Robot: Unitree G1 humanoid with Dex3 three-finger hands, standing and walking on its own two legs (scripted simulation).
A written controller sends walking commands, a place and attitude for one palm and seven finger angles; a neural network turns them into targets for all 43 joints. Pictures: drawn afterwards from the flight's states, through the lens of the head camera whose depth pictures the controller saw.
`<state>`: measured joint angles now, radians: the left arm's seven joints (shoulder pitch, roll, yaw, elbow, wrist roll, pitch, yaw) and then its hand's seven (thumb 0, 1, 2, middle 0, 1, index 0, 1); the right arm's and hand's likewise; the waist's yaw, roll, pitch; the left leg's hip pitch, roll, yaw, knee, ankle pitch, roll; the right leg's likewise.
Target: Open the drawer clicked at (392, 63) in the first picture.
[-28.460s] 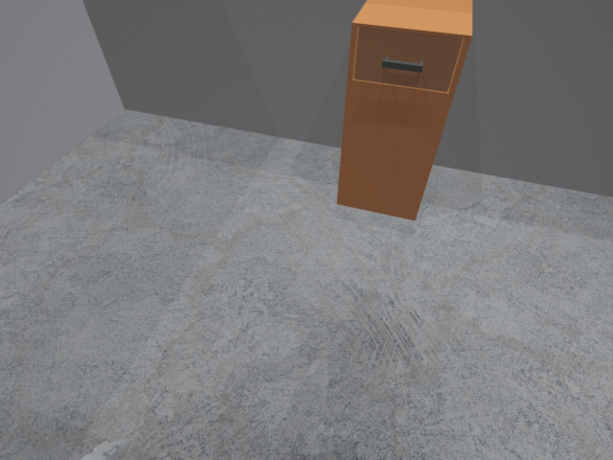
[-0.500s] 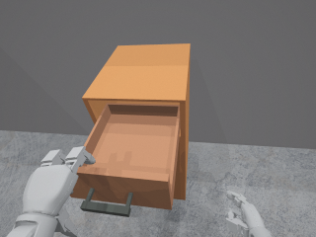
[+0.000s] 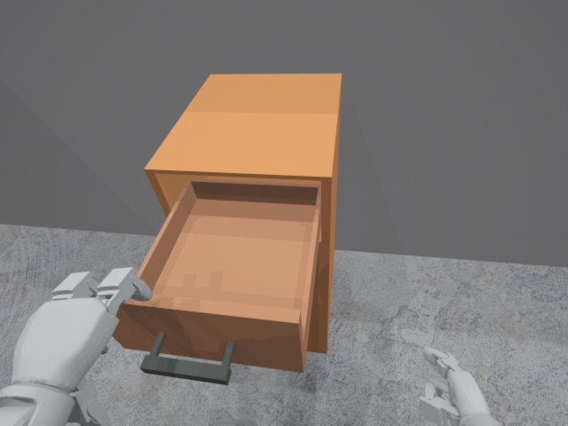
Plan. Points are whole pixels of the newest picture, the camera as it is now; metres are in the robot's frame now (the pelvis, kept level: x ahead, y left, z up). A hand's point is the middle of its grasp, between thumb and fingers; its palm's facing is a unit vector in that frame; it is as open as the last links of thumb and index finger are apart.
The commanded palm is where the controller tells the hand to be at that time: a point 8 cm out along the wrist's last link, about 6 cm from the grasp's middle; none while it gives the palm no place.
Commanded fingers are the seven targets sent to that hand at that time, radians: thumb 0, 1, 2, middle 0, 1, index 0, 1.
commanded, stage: draw the hand back to the body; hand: left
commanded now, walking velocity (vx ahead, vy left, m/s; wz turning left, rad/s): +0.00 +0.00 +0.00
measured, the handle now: (190, 356) +0.22 +0.19 -0.04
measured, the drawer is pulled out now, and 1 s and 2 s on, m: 0.29 0.29 0.29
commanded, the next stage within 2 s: step back with the hand held close in 1.16 s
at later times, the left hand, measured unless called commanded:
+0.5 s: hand (98, 303) +0.19 +0.23 +0.16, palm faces +0.35 -0.86 -0.36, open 12.6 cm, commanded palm +0.14 +0.27 +0.18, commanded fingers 0.00 0.13 0.57 -0.25 -0.80 -0.25 -0.80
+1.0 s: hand (79, 315) +0.18 +0.24 +0.16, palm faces +0.43 -0.81 -0.40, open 8.3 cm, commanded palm +0.13 +0.28 +0.18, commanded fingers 0.00 0.90 0.90 -0.20 -0.30 -0.20 -0.30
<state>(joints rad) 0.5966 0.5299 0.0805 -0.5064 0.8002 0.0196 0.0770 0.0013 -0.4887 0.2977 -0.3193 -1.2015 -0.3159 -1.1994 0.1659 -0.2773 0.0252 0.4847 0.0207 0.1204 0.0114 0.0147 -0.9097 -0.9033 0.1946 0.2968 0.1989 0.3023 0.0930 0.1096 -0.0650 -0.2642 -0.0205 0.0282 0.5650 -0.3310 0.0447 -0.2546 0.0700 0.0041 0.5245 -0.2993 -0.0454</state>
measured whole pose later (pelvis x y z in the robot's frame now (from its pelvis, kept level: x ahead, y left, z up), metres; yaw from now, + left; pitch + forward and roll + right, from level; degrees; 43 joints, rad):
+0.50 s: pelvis +0.01 +0.01 +0.01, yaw +2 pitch -2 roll -1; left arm 0.55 0.32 0.21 -0.54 -0.05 -0.10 0.12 0.00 -0.19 0.43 -0.29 -1.00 -0.29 -1.00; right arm 0.23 -0.19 0.05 0.59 0.01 -0.14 -0.06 0.01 -0.91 -0.90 0.20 0.30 0.20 0.30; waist 0.04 0.04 -0.01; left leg -0.13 -0.05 0.00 0.48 -0.31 0.05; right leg -0.11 0.04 -0.02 0.44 -0.30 -0.03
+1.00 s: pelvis +0.01 -0.01 +0.01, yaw +3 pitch -2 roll +0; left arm 0.55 0.32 0.29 -0.47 -0.08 -0.09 0.11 0.01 0.66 0.80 -0.23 -0.45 -0.22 -0.45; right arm 0.17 -0.21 0.02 0.61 0.02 -0.10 -0.06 0.02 -0.91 -0.90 0.20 0.30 0.20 0.30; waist 0.06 0.07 0.00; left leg -0.12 -0.04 -0.02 0.43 -0.28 0.03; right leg -0.10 0.05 -0.03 0.39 -0.26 -0.05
